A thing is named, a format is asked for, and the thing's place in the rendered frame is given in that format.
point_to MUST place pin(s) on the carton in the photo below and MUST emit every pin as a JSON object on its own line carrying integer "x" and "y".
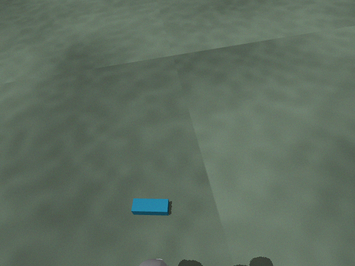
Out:
{"x": 148, "y": 206}

